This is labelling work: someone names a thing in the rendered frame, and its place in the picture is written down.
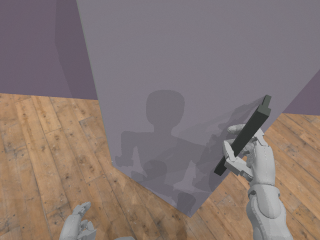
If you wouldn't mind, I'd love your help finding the robot right forearm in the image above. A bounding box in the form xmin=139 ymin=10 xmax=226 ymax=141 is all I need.
xmin=246 ymin=183 xmax=294 ymax=240

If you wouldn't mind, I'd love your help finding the fridge door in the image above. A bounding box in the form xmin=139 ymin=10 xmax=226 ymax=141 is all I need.
xmin=78 ymin=0 xmax=320 ymax=218

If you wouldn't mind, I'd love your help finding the handle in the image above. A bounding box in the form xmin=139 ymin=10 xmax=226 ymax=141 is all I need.
xmin=214 ymin=95 xmax=272 ymax=176

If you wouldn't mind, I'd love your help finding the right robot hand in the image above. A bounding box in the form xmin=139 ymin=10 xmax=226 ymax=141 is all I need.
xmin=222 ymin=124 xmax=276 ymax=187

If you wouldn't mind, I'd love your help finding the left robot hand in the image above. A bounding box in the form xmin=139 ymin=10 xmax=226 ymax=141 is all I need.
xmin=59 ymin=201 xmax=97 ymax=240

